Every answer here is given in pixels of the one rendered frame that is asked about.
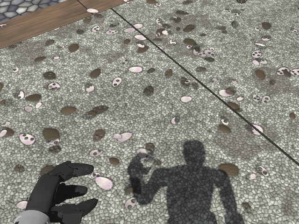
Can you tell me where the left robot hand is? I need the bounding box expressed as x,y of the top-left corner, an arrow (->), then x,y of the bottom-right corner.
24,161 -> 98,224

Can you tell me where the robot left forearm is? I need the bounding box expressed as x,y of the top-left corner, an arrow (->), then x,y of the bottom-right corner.
13,210 -> 50,224

